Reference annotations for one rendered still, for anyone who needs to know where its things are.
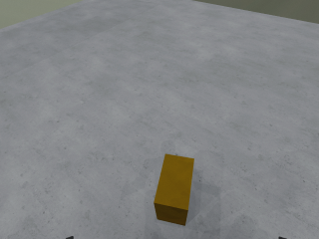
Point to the carton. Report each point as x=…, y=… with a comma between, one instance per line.
x=173, y=192

